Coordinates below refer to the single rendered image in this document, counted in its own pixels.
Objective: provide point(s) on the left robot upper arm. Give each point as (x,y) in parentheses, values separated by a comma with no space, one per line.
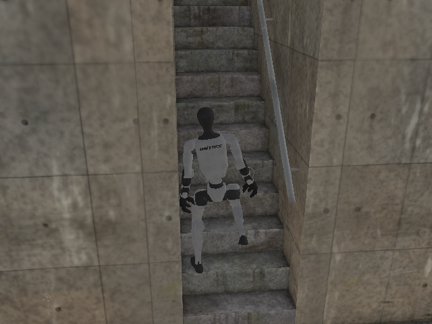
(188,157)

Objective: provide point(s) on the right robot upper arm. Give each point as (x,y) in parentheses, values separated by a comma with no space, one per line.
(235,149)

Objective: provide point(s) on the robot torso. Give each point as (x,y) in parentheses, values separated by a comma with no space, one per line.
(212,159)

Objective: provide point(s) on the left robot hand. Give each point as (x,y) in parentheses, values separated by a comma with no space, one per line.
(184,204)

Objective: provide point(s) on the left robot forearm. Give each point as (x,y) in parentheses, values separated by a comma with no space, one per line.
(185,186)

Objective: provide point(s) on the right robot hand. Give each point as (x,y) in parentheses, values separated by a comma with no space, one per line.
(252,186)

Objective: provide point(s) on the right robot forearm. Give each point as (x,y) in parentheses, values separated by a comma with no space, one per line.
(246,174)

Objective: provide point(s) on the right robot thigh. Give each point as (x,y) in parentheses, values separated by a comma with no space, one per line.
(233,193)

